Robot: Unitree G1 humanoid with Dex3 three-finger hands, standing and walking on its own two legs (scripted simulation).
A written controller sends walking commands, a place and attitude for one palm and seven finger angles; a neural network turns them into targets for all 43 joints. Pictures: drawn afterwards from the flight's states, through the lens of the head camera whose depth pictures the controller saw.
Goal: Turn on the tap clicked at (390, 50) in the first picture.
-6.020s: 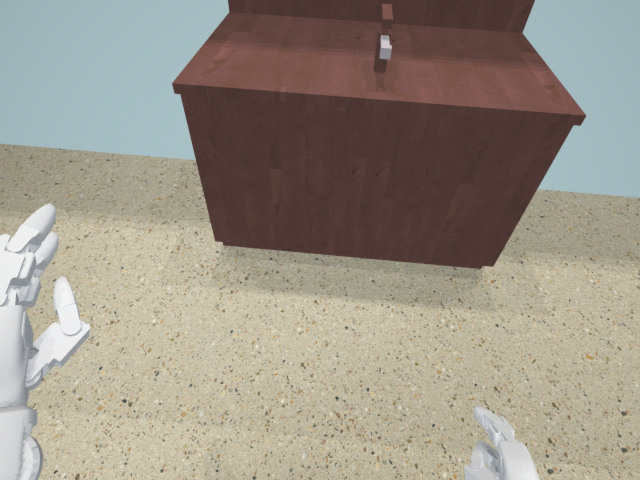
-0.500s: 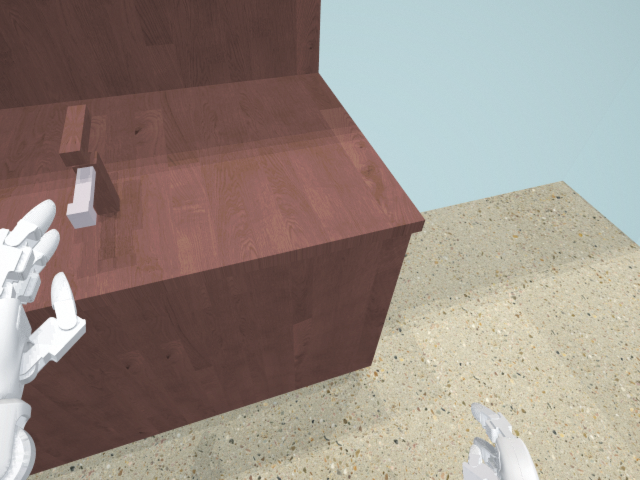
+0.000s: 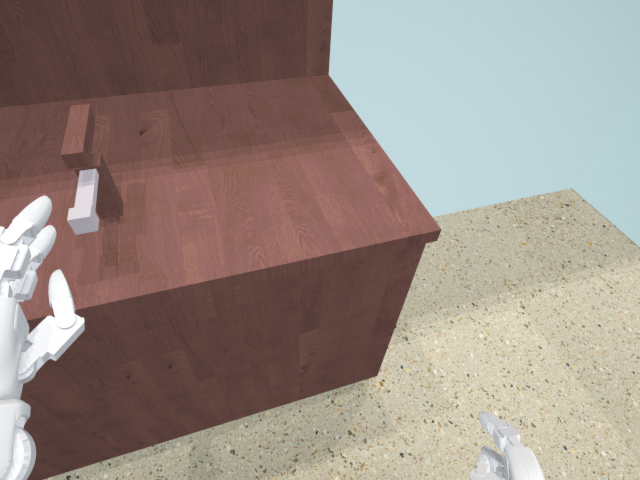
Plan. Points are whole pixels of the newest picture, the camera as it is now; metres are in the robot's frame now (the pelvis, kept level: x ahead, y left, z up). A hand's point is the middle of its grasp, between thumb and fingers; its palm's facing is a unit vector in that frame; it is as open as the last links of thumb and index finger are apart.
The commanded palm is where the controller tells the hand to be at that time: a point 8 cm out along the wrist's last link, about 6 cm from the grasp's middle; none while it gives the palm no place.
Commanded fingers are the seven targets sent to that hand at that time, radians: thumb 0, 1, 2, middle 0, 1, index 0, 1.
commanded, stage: shuffle to correct the standing spot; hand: left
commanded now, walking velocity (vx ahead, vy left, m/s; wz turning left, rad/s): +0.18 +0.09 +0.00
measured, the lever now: (83, 219) +0.40 +0.37 +0.09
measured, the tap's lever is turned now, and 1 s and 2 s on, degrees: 0 0 0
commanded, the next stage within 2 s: come to a stop and stand still in 0.22 s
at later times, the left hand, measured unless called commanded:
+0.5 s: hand (113, 247) +0.29 +0.25 +0.17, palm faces +0.41 -0.80 -0.43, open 7.4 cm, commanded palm +0.23 +0.28 +0.18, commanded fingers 0.00 0.90 0.90 -0.20 -0.30 -0.20 -0.30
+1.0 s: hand (91, 241) +0.31 +0.29 +0.15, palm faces +0.43 -0.84 -0.34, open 7.5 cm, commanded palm +0.26 +0.32 +0.18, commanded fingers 0.00 0.90 0.90 -0.20 -0.30 -0.20 -0.30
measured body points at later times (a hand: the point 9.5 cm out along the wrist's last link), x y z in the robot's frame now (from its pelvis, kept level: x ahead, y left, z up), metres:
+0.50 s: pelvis +0.08 +0.00 -0.01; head +0.11 +0.00 +0.44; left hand +0.27 +0.29 +0.19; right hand +0.23 -0.24 -0.11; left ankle +0.05 +0.08 -0.68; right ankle +0.12 -0.11 -0.73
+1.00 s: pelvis +0.10 +0.04 +0.00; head +0.11 +0.04 +0.45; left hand +0.28 +0.33 +0.17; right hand +0.28 -0.16 -0.08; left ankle +0.15 +0.16 -0.73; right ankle +0.11 -0.09 -0.73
